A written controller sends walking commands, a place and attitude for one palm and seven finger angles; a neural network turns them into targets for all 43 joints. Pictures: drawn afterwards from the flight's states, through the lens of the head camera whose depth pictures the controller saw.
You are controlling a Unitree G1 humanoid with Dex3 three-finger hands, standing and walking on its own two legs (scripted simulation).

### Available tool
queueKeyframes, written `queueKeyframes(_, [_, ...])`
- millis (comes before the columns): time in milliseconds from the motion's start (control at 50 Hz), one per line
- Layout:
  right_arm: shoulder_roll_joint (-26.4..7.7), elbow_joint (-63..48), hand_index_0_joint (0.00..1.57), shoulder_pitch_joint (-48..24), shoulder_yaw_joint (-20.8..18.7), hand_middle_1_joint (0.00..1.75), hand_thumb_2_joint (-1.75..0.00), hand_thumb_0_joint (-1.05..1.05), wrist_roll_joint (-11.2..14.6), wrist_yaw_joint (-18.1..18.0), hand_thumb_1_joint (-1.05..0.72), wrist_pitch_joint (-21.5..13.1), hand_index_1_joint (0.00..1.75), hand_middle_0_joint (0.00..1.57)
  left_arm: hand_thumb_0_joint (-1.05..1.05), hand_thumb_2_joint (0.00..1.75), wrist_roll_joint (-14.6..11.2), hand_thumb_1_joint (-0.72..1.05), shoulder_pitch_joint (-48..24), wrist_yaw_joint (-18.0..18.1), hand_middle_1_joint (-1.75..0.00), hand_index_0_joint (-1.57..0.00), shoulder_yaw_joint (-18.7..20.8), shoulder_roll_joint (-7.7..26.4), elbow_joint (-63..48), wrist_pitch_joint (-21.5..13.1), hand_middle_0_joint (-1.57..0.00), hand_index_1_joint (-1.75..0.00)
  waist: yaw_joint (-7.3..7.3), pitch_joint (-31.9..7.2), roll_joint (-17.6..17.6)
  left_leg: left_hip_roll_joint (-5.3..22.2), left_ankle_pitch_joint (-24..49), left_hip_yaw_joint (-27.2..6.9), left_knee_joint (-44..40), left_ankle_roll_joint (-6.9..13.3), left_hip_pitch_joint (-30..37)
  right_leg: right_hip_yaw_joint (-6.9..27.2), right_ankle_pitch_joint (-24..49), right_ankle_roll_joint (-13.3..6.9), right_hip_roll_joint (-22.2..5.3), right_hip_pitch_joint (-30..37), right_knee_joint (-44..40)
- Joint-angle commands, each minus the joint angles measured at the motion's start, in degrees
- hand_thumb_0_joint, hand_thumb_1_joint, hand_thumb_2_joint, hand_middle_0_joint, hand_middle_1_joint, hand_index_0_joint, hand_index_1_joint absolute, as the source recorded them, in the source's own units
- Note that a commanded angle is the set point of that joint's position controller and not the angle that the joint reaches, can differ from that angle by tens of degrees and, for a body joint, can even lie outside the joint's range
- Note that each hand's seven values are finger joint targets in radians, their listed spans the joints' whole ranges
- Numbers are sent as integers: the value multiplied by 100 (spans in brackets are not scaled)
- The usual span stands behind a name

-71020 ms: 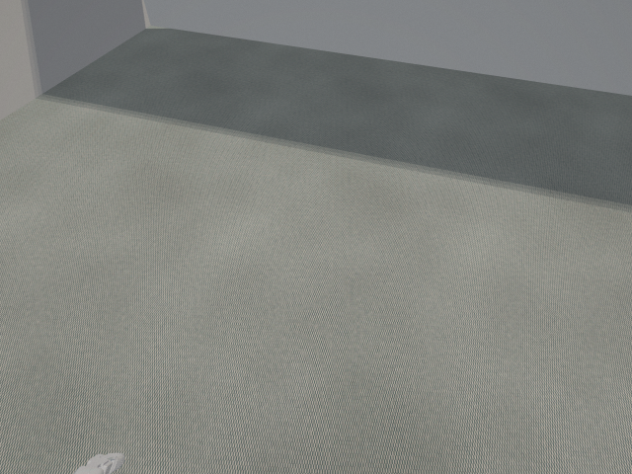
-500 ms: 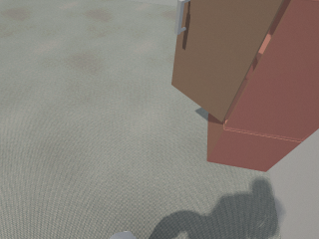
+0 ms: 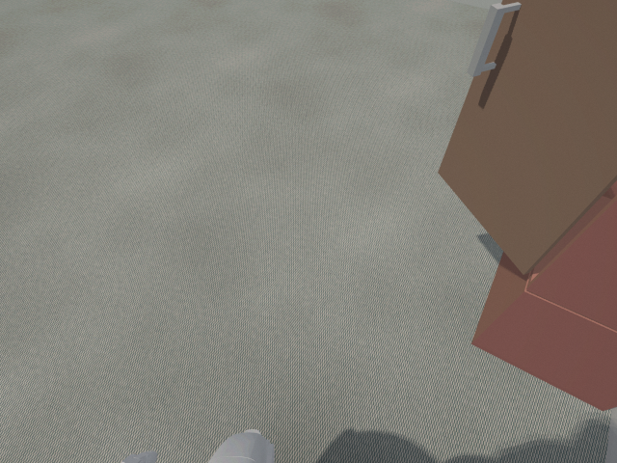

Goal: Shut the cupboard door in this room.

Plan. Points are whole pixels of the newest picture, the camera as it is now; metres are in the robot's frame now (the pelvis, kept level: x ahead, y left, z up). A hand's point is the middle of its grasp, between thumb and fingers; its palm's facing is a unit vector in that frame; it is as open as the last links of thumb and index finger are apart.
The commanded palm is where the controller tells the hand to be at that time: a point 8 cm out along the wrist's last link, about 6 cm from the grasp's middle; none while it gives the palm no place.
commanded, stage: walk to a spot facing it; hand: left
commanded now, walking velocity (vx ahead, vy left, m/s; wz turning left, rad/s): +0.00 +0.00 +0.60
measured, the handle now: (493, 40) +0.86 -0.36 +0.08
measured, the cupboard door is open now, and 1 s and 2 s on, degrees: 53 53 53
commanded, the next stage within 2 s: turn to face it in 1.54 s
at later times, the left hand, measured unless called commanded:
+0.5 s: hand out of the picture +0.02 +0.19 -0.15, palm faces +0.36 -0.89 -0.30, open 7.4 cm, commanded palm none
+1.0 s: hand out of the picture +0.06 +0.27 -0.17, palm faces +0.62 -0.76 -0.22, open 7.4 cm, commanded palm none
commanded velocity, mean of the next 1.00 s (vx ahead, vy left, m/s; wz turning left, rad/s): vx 0.29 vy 0.00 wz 0.51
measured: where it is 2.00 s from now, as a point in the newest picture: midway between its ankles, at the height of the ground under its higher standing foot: (222, 365)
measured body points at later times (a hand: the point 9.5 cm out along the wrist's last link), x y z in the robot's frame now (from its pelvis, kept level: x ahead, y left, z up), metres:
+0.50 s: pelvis +0.04 -0.02 +0.00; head +0.07 -0.04 +0.45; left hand +0.00 +0.24 -0.12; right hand +0.19 -0.24 -0.15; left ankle -0.01 +0.12 -0.64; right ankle +0.06 -0.12 -0.74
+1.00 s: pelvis +0.16 +0.08 -0.01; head +0.18 +0.11 +0.44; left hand +0.03 +0.31 -0.15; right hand +0.38 -0.05 -0.14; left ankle +0.13 +0.18 -0.74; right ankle +0.25 -0.04 -0.67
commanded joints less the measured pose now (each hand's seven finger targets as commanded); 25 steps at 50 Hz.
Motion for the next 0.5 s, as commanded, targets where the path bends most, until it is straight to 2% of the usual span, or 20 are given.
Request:
queueKeyframes(0, [-114,-575,20,-337,81,30,-90,0,34,12,-90,-173,30,20,0,90,16,90,491,55,-30,-20,381,1313,-242,-111,-20,-30,374,-684,-1104,-46,192,393,-1411,56,392,420,4053,-610,-1287,864,-208])
queueKeyframes(40, [-343,-470,20,68,48,30,-90,0,5,-3,-90,-212,30,20,0,90,-44,90,427,24,-30,-20,376,1289,-279,-86,-20,-30,120,-923,-782,-50,1234,338,-2521,150,1477,106,3544,-275,-1167,391,469])
queueKeyframes(60, [-759,-422,20,342,-60,30,-90,0,-26,-11,-90,-249,30,20,0,90,-68,90,455,-1,-30,-20,337,1100,-355,-59,-20,-30,-12,-1213,232,703,2713,-605,-2861,443,2441,-233,2232,65,-798,-511,1400])
queueKeyframes(80, [-1391,-372,20,692,-212,30,-90,0,-55,-72,-90,-273,30,20,0,90,-107,90,442,-36,-30,-20,213,690,-594,-41,-20,-30,-189,-1411,1951,2202,5306,-2449,-2902,1340,3221,-303,-1574,435,-52,-1917,2579])
queueKeyframes(100, [-1474,-239,20,1067,-235,30,-90,0,-55,-133,-90,-240,30,20,0,90,-49,90,-13,-9,-30,-20,163,700,-823,-1,-20,-30,-422,-1411,1310,2492,5062,-2536,-2932,1753,2944,325,-1999,316,15,-2036,3200])
queueKeyframes(120, [-1352,-196,20,1090,-206,30,-90,0,-83,-208,-90,-280,30,20,0,90,-55,90,-294,13,-30,-20,197,619,-778,25,-20,-30,-417,-1451,1543,2087,4321,-2482,-2997,1618,2790,573,-1662,291,17,-2187,3422])
queueKeyframes(140, [-1155,-271,20,810,-142,30,-90,0,-90,-247,-90,-282,30,20,0,90,-73,90,-401,-8,-30,-20,222,660,-740,26,-20,-30,-326,-1179,1570,1833,3458,-2288,-3096,1457,2367,691,-1295,280,-2,-2148,3443])
queueKeyframes(160, [-1024,-358,20,492,-85,30,-90,0,-97,-255,-90,-291,30,20,0,90,-67,90,-363,-64,-30,-20,223,664,-697,26,-20,-30,-173,-1039,1333,1583,2392,-2096,-3220,1302,2100,667,-1010,279,27,-2032,3259])
queueKeyframes(180, [-1022,-407,20,301,-70,30,-90,0,-112,-249,-90,-295,30,20,0,90,-62,90,-310,-122,-30,-20,226,626,-629,21,-20,-30,-96,-925,1244,1417,1637,-2026,-3344,1227,1967,600,-889,283,102,-1985,2930])
queueKeyframes(240, [-1050,-408,20,174,-87,30,-90,0,-121,-217,-90,-310,30,20,0,90,-41,90,-170,-221,-30,-20,218,547,-551,-28,-20,-30,-22,-799,1110,1148,71,-2052,-3553,1163,1597,351,-838,243,335,-1471,1711])
queueKeyframes(280, [-1050,-429,20,-5,-96,30,-90,0,-115,-200,-90,-280,30,20,0,90,-33,90,214,-253,-30,-20,216,561,-425,-77,-20,-30,158,-714,1076,1001,-733,-2111,-3489,1088,929,156,-557,207,558,-600,809])
queueKeyframes(300, [-978,-495,20,-217,-92,30,-90,0,-91,-194,-90,-261,30,20,0,90,-20,90,671,-266,-30,-20,248,592,-284,-103,-20,-30,403,-644,908,802,-1231,-1976,-3274,985,232,22,-233,219,670,267,237])
queueKeyframes(320, [-781,-575,20,-411,-65,30,-90,0,-54,-184,-90,-255,30,20,0,90,27,90,1231,-247,-30,-20,326,790,-138,-150,-20,-30,701,-557,219,315,-1544,-1585,-2491,760,-854,384,-646,162,422,1298,-559])
queueKeyframes(340, [-278,-749,20,-439,40,30,-90,0,19,-145,-90,-276,30,20,0,90,127,90,1686,-156,-30,-20,442,1265,-108,-206,-20,-30,968,-517,-1651,-451,-1448,-617,-511,367,-2178,2476,-2525,-336,-1165,1933,-1961])
queueKeyframes(360, [-307,-880,20,-787,48,30,-90,0,-44,-105,-90,-313,30,20,0,90,21,90,1580,-90,-30,-20,407,1483,-175,-180,-20,-30,954,-197,-1643,-349,-1054,-549,984,268,-2158,3830,-3075,-750,-2187,1154,-2677])
queueKeyframes(380, [-412,-844,20,-596,-16,30,-90,0,-93,-68,-90,-301,30,20,0,90,-12,90,1146,-60,-30,-20,440,1419,-280,-255,-20,-30,592,-264,-1271,30,-519,-864,1725,288,-1997,3939,-3271,-945,-2242,633,-2702])
queueKeyframes(400, [-390,-729,20,-566,-47,30,-90,0,-93,-28,-90,-289,30,20,0,90,5,90,637,-43,-30,-20,374,1141,-339,-315,-20,-30,361,94,-1095,235,-9,-862,2035,261,-1929,3412,-3012,-841,-2065,93,-2698])
queueKeyframes(420, [-350,-588,20,-412,-56,30,-90,0,-109,30,-90,-249,30,20,0,90,4,90,269,-56,-30,-20,302,908,-372,-363,-20,-30,149,187,-810,375,507,-720,2078,188,-1638,2438,-2271,-688,-1770,-232,-2578])
queueKeyframes(440, [-243,-478,20,-242,-34,30,-90,0,-107,80,-90,-220,30,20,0,90,-13,90,145,-69,-30,-20,275,761,-364,-409,-20,-30,43,64,-658,407,864,-546,1954,136,-1348,1532,-1347,-563,-1455,-238,-2410])
queueKeyframes(480, [-32,-355,20,-137,19,30,-90,0,-74,131,-90,-227,30,20,0,90,-15,90,450,-72,-30,-20,258,636,-182,-478,-20,-30,127,-169,-769,380,1086,-241,1426,95,-1194,607,-9,-468,-1129,352,-2204])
